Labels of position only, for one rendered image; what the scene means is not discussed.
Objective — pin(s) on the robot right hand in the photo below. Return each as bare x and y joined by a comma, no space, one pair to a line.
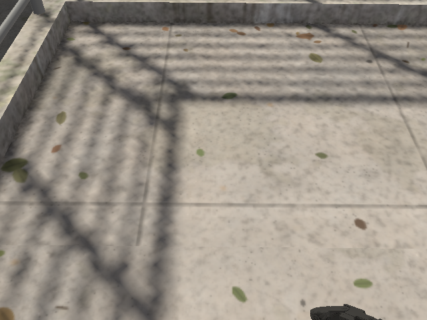
346,312

